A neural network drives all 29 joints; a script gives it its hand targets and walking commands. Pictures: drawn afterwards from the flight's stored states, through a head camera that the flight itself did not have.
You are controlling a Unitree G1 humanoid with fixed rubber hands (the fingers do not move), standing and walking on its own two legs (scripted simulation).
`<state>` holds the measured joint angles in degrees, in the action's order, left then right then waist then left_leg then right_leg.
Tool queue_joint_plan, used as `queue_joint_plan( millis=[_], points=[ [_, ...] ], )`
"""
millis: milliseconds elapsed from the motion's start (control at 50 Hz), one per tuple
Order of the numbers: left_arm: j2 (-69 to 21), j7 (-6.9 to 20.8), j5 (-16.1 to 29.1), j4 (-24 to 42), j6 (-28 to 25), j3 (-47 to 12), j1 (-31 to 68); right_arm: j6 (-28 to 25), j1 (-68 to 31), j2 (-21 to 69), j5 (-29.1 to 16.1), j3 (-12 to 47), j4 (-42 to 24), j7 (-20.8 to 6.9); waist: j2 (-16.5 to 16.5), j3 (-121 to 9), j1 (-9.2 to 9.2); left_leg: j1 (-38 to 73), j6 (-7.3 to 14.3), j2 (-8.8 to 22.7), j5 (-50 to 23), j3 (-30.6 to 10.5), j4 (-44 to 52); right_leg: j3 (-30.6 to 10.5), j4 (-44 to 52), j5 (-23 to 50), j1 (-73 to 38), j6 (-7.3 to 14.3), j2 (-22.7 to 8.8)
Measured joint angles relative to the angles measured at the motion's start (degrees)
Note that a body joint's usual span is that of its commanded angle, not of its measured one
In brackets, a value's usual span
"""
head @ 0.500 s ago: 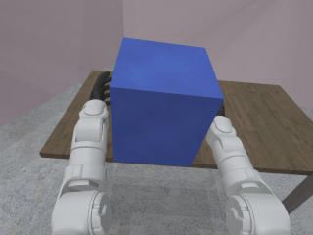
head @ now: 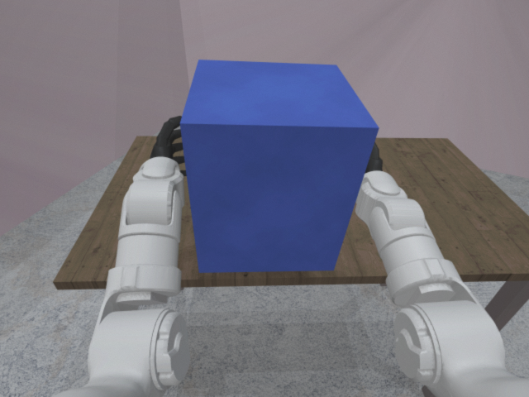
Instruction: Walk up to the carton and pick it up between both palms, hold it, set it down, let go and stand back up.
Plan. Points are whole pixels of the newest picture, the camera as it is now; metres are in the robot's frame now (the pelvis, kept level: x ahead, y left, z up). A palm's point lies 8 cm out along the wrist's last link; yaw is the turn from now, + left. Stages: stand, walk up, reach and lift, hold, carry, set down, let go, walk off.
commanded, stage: reach and lift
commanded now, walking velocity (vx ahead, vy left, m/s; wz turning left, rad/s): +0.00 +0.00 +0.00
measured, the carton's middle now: (268, 168) +0.41 +0.00 +0.21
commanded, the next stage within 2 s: hold in 0.94 s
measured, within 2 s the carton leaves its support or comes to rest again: neither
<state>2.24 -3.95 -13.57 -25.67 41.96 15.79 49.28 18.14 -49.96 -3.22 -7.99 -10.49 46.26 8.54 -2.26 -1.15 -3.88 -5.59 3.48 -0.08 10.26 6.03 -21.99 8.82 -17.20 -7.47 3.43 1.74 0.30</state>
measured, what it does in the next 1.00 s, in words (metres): stands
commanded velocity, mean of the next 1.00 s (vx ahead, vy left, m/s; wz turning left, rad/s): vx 0.00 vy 0.00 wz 0.00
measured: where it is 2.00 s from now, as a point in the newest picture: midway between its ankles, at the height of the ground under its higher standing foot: outside the picture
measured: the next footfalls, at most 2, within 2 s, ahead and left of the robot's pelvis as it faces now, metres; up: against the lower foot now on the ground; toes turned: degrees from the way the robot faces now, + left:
none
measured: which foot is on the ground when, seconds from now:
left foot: down 0.00-1.00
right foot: down 0.00-1.00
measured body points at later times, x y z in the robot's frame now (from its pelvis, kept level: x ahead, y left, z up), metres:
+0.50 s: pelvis +0.01 -0.01 +0.00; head -0.06 +0.02 +0.44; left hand +0.40 +0.15 +0.25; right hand +0.40 -0.16 +0.25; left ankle +0.03 +0.07 -0.75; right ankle +0.03 -0.10 -0.75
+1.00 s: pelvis +0.00 -0.01 +0.00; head -0.07 +0.01 +0.44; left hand +0.40 +0.15 +0.27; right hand +0.40 -0.16 +0.27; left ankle +0.03 +0.07 -0.75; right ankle +0.03 -0.10 -0.75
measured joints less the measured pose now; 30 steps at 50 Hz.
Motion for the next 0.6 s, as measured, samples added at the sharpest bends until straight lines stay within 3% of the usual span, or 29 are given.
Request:
queue_joint_plan(
  millis=[160, 440, 600],
  points=[
    [1.3, -0.9, 3.2, 5.2, 2.0, -1.1, -1.0, 3.0, 0.6, -2.1, -6.0, 5.9, -6.3, 3.3, 0.7, -1.7, 0.05, -1.9, -0.4, 0.7, 0.8, -0.4, -1.3, 0.4, 0.3, 0.0, 1.0, 0.2, 0.7],
    [2.0, 0.9, 2.8, 6.4, 4.8, -0.5, -2.0, 7.7, -0.8, -1.9, -7.5, 6.5, -7.3, 4.8, 0.6, -3.1, -2.06, -1.0, -0.9, 0.6, 1.2, -1.9, -1.6, 1.7, 1.3, -0.4, -0.9, 0.4, 0.8],
    [1.6, 0.8, 2.2, 5.0, 5.5, 0.7, 0.1, 8.7, -2.2, -2.5, -7.9, 6.2, -6.5, 5.0, 1.1, -3.3, -1.87, -0.9, -0.7, 0.7, 1.1, -1.0, -1.5, 0.7, 0.6, -0.3, -0.3, 0.4, 0.8]
  ],
)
